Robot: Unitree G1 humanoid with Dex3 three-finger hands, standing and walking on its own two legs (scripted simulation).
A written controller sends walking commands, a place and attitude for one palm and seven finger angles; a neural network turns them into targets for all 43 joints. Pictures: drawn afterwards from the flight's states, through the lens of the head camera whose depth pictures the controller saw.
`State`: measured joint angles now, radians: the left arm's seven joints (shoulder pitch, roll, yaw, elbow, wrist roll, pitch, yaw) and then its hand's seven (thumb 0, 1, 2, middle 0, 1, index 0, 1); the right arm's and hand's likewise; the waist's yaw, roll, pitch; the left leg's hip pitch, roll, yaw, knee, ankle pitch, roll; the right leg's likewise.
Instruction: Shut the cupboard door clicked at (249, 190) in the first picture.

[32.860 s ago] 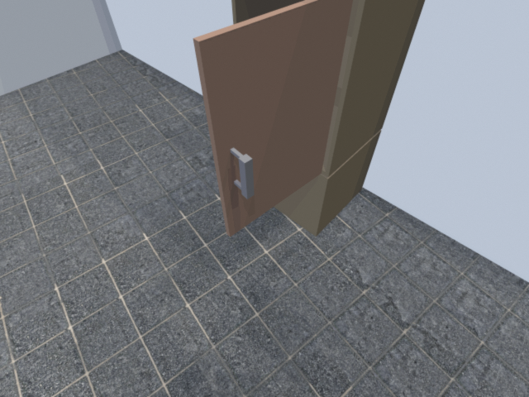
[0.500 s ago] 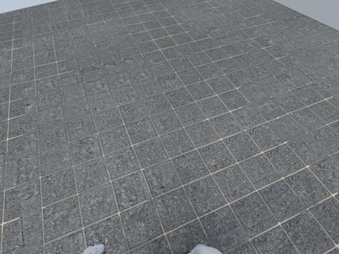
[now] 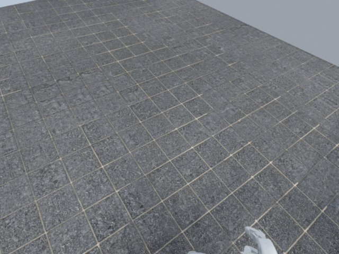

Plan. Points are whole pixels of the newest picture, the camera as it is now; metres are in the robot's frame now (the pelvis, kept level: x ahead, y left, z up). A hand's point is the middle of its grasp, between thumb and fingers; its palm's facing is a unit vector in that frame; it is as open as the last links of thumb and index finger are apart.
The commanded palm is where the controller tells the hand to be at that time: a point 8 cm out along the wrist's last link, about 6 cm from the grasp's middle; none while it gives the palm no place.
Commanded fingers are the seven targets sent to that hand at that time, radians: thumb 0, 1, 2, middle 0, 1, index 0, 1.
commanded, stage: turn to face it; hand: left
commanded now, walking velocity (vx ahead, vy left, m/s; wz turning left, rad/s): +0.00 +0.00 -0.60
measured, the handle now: out of the picture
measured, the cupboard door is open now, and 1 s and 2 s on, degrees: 55 55 55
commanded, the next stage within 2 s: take the last steps up to it in 2.00 s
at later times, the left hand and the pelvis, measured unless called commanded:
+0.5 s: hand (128, 236) +0.18 +0.12 -0.15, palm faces -0.33 -0.90 -0.29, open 7.4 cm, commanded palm none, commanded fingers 0.00 0.90 0.90 -0.20 -0.30 -0.20 -0.30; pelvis +0.00 -0.04 +0.00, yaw -19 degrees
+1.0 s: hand (131, 218) +0.23 +0.13 -0.16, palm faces -0.54 -0.81 -0.21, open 7.4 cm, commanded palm none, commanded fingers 0.00 0.90 0.90 -0.20 -0.30 -0.20 -0.30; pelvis +0.04 -0.01 +0.01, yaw -37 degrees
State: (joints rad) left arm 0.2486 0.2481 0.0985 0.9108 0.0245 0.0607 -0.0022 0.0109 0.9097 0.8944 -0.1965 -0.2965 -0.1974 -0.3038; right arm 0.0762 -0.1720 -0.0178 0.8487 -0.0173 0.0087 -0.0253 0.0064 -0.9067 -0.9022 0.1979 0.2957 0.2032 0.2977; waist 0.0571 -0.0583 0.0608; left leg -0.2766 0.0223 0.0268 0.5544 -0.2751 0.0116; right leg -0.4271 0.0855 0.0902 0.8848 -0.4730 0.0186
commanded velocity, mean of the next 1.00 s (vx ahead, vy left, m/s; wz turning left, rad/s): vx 0.00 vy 0.00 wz -0.60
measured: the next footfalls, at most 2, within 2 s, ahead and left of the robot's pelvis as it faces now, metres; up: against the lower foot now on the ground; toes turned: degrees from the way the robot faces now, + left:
right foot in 0.38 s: +0.00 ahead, -0.15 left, +0.00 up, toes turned -21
left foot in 0.80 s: +0.14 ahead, +0.06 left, +0.00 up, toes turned -28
